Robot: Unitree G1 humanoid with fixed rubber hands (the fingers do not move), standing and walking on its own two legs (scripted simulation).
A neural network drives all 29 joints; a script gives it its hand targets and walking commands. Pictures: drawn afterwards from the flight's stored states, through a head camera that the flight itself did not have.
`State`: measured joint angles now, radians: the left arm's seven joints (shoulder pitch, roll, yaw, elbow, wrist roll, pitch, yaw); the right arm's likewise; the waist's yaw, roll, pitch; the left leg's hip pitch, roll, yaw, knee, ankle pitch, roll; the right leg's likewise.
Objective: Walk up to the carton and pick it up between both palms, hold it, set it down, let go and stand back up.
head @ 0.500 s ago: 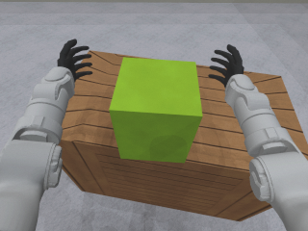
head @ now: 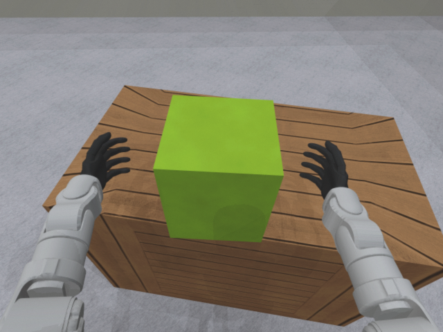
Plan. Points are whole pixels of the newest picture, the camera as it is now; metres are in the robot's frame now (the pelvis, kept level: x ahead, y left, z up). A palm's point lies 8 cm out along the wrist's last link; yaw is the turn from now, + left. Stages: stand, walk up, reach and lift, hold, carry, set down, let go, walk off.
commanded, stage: let go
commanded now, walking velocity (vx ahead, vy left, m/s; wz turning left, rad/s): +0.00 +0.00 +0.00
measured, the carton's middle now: (219, 172) +0.45 +0.03 +0.01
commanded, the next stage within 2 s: stand in 0.64 s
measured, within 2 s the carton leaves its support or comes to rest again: neither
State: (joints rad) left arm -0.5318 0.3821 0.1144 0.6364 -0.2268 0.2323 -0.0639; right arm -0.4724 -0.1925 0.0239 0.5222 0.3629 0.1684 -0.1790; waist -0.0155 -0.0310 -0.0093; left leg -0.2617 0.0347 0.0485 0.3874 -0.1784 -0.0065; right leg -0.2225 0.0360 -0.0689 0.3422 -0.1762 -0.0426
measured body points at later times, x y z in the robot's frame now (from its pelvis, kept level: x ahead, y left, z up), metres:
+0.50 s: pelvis +0.01 +0.01 +0.00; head +0.03 +0.03 +0.45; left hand +0.31 +0.25 +0.01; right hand +0.31 -0.17 +0.02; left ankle +0.01 +0.12 -0.75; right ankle +0.00 -0.09 -0.75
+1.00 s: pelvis +0.05 +0.02 -0.01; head +0.01 +0.01 +0.44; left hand +0.02 +0.27 -0.14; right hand +0.04 -0.26 -0.15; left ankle +0.01 +0.12 -0.75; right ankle +0.00 -0.09 -0.75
